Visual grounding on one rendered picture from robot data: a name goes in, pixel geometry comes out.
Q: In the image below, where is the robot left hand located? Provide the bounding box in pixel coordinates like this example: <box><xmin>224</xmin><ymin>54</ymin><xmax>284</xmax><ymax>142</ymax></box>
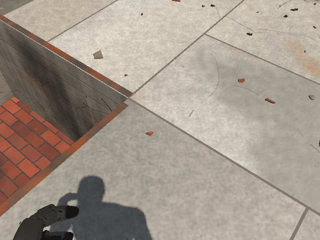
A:
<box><xmin>13</xmin><ymin>204</ymin><xmax>79</xmax><ymax>240</ymax></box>

